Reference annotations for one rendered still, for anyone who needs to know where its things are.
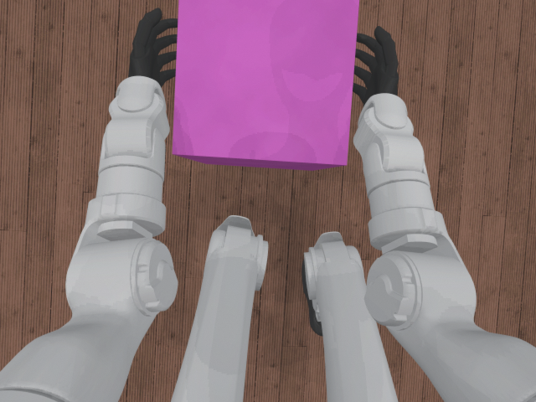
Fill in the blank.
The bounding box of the right robot thigh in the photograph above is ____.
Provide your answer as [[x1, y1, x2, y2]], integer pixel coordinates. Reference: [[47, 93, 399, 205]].
[[304, 241, 399, 402]]

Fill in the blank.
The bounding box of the robot left forearm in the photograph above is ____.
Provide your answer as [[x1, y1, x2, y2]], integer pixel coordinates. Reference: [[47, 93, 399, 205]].
[[65, 76, 170, 309]]

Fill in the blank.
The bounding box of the carton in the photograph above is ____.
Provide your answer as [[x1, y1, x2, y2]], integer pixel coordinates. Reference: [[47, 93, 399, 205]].
[[173, 0, 359, 171]]

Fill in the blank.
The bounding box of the robot left hand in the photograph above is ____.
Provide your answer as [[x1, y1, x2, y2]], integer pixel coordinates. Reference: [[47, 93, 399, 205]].
[[128, 8, 178, 88]]

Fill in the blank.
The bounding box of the robot right hand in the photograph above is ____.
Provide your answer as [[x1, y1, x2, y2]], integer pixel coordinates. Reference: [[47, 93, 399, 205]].
[[353, 26, 399, 106]]

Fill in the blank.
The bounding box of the robot right forearm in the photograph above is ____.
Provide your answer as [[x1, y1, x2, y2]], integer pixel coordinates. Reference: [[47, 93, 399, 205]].
[[353, 93, 477, 295]]

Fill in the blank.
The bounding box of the robot right upper arm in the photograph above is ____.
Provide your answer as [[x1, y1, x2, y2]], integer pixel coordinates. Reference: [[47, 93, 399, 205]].
[[364, 250, 536, 402]]

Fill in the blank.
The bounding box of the robot right shin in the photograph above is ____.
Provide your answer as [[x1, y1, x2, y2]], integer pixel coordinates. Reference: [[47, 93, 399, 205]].
[[312, 232, 364, 322]]

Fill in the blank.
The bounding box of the robot left upper arm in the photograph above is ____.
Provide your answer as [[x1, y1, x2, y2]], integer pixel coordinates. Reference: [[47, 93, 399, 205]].
[[0, 237, 178, 402]]

